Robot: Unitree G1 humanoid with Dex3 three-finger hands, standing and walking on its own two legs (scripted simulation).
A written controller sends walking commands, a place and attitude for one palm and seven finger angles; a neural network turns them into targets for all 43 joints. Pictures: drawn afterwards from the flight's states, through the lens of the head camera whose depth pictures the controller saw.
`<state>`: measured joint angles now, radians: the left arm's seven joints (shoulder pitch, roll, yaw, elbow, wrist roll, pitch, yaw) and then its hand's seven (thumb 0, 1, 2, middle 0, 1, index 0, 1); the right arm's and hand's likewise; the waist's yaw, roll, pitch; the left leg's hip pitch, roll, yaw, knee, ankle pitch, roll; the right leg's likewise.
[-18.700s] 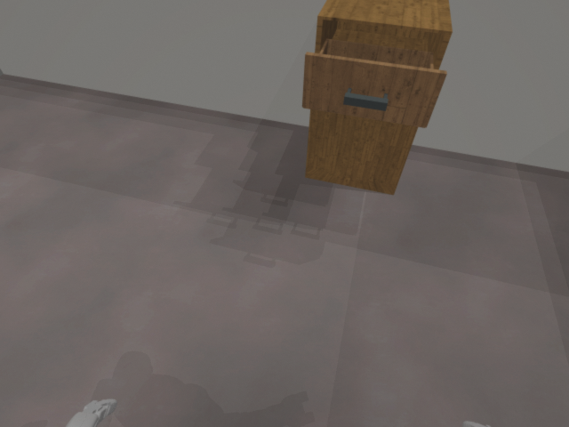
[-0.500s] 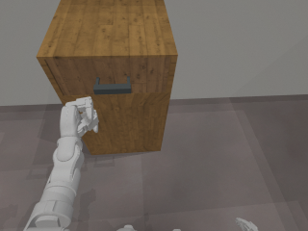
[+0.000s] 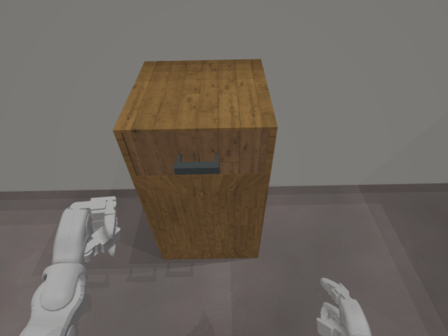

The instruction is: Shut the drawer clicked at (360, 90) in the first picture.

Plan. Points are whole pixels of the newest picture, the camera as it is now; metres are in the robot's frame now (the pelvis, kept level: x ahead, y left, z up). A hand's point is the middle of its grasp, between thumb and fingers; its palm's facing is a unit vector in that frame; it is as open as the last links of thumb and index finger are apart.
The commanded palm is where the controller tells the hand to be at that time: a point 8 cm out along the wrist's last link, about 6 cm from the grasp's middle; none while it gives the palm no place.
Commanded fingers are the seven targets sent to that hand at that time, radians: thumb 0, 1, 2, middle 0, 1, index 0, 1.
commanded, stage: draw the hand back to the body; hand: left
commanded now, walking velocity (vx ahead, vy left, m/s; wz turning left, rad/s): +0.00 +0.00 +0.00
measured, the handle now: (197, 162) +0.60 +0.14 -0.08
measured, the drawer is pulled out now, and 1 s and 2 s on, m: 0.00 0.00 0.00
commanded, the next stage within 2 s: step back with the hand held close in 0.44 s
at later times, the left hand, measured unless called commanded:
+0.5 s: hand (55, 263) +0.17 +0.23 +0.15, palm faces +0.39 -0.85 -0.35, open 3.3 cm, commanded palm +0.12 +0.28 +0.18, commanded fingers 0.00 0.90 0.90 -1.40 -1.60 -1.40 -1.60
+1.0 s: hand (55, 259) +0.17 +0.24 +0.16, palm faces +0.26 -0.83 -0.50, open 3.3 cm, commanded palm +0.11 +0.28 +0.18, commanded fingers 0.00 0.90 0.90 -1.40 -1.60 -1.40 -1.60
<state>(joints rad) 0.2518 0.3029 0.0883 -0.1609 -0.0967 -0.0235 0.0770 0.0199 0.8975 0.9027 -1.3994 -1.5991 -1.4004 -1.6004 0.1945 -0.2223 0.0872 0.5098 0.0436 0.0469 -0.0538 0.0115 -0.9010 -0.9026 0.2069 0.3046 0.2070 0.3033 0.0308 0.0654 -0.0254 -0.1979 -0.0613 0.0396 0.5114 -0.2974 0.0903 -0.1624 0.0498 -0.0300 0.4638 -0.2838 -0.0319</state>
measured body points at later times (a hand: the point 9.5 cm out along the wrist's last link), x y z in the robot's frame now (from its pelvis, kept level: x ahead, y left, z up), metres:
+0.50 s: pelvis -0.01 -0.01 +0.00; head -0.03 -0.02 +0.45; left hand +0.14 +0.28 +0.17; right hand +0.18 -0.22 -0.08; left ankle -0.01 +0.06 -0.74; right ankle -0.02 -0.10 -0.74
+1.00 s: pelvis -0.03 +0.00 +0.00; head +0.01 +0.01 +0.45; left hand +0.15 +0.28 +0.18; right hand +0.14 -0.25 -0.08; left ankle -0.01 +0.05 -0.74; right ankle -0.02 -0.10 -0.74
